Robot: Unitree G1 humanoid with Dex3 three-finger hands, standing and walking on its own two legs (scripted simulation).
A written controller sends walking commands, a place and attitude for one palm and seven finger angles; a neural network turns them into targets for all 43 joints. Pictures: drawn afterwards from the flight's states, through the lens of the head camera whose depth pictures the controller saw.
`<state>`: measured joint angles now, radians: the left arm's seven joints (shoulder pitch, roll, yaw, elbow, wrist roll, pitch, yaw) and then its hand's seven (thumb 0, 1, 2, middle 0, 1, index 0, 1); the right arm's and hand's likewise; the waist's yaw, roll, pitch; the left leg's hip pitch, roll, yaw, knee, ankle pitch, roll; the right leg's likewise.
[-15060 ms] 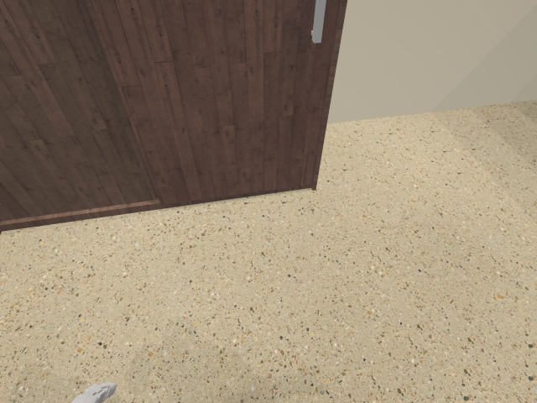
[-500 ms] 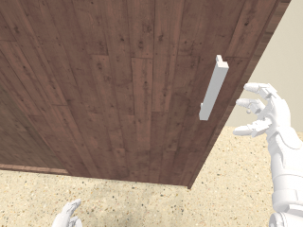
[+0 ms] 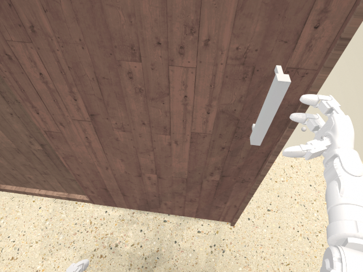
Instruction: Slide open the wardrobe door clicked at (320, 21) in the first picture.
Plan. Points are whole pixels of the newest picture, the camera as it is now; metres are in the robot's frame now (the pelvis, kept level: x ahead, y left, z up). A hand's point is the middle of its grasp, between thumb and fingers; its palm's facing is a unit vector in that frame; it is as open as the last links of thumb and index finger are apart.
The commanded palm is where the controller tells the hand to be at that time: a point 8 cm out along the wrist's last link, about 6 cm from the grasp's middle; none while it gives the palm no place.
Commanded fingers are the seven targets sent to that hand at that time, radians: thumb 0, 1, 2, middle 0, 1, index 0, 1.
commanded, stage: move the hooked fingers beside the handle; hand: right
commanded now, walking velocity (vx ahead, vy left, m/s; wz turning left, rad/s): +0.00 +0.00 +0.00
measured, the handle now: (265, 108) +0.47 -0.14 +0.13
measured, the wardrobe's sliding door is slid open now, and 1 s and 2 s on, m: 0.00 0.00 0.00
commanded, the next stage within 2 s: feel for the door with the fingertips in 0.50 s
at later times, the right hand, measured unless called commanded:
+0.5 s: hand (297, 132) +0.39 -0.19 +0.14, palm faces +0.05 +1.00 +0.00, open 14.0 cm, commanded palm +0.37 -0.24 +0.14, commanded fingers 0.00 0.50 -0.30 0.30 1.20 0.30 1.20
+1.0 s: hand (279, 130) +0.39 -0.16 +0.13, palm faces +0.03 +1.00 +0.01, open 14.0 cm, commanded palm +0.37 -0.21 +0.14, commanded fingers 0.00 0.50 -0.30 0.30 1.20 0.30 1.20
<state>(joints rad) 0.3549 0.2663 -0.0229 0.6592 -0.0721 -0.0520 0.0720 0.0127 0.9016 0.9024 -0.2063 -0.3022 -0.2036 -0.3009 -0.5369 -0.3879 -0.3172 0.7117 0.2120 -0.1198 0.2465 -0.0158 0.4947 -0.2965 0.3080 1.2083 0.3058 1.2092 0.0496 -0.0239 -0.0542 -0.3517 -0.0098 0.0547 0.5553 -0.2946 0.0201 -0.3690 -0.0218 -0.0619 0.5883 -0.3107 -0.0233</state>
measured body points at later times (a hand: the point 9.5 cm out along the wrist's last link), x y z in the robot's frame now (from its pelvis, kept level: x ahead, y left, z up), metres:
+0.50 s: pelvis -0.01 +0.00 +0.00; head +0.00 +0.01 +0.45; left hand +0.13 +0.24 -0.10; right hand +0.38 -0.25 +0.14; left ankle -0.01 +0.11 -0.73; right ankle -0.01 -0.10 -0.73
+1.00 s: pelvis -0.01 +0.00 +0.00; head +0.00 +0.01 +0.45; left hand +0.10 +0.26 -0.11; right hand +0.39 -0.21 +0.14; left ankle -0.01 +0.11 -0.73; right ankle -0.01 -0.10 -0.73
